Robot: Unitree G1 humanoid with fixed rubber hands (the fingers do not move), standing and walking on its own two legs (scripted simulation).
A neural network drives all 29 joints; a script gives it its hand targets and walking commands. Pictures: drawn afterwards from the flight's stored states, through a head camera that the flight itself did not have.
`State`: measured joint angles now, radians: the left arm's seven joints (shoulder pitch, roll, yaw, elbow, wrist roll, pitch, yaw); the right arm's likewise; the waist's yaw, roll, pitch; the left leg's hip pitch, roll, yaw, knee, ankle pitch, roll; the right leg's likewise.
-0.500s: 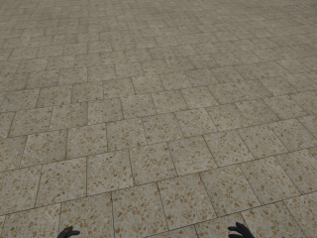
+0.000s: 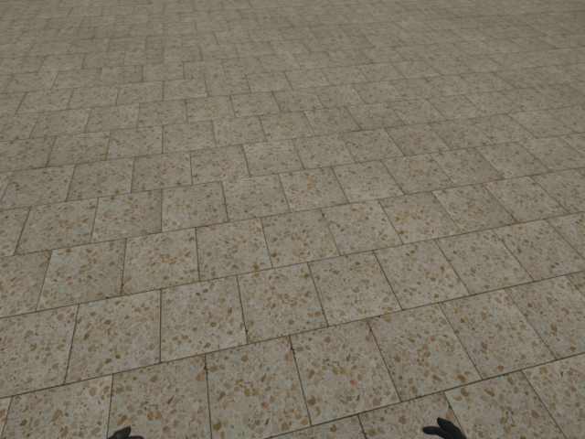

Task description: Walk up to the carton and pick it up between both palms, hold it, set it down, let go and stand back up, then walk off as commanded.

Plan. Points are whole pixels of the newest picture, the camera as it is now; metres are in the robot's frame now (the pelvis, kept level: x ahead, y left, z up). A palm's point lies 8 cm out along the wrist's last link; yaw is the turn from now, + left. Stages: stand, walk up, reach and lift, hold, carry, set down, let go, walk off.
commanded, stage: stand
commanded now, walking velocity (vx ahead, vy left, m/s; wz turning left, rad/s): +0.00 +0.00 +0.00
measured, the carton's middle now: out of the picture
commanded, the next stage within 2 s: walk up in 0.26 s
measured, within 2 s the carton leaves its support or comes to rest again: neither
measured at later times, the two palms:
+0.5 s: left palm out of the picture +0.08 +0.26 -0.11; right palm out of the picture +0.09 -0.25 -0.11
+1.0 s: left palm out of the picture +0.00 +0.24 -0.12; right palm out of the picture -0.07 -0.33 -0.14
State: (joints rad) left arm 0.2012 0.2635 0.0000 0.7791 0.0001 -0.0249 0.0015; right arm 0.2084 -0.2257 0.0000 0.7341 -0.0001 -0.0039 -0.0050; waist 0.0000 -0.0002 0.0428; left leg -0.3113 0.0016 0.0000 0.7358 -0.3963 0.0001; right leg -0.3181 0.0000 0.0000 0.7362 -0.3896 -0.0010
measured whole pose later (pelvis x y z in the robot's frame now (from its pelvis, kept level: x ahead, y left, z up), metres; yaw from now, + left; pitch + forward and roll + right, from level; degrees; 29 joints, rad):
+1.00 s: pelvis -0.13 -0.05 -0.02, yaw -10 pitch -4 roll +2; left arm 0.20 0.40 0.04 0.82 0.00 0.11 -0.08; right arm 0.15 -0.30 0.00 0.80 0.00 0.00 -0.03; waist 0.00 -0.02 0.22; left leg -0.45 0.15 0.09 0.79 -0.26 0.00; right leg -0.37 -0.01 0.02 0.93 -0.47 0.00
